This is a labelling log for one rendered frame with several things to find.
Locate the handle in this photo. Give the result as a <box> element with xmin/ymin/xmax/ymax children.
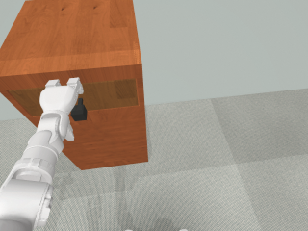
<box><xmin>70</xmin><ymin>97</ymin><xmax>88</xmax><ymax>121</ymax></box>

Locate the robot left upper arm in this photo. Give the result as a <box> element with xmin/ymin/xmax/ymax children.
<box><xmin>0</xmin><ymin>178</ymin><xmax>54</xmax><ymax>231</ymax></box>

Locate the left robot hand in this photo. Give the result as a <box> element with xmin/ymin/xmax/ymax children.
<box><xmin>39</xmin><ymin>77</ymin><xmax>84</xmax><ymax>141</ymax></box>

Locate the drawer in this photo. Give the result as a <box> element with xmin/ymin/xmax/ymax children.
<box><xmin>9</xmin><ymin>78</ymin><xmax>139</xmax><ymax>116</ymax></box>

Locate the robot left forearm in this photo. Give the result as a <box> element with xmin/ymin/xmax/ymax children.
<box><xmin>0</xmin><ymin>110</ymin><xmax>69</xmax><ymax>196</ymax></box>

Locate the cabinet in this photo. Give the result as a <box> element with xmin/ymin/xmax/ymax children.
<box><xmin>0</xmin><ymin>0</ymin><xmax>148</xmax><ymax>170</ymax></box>

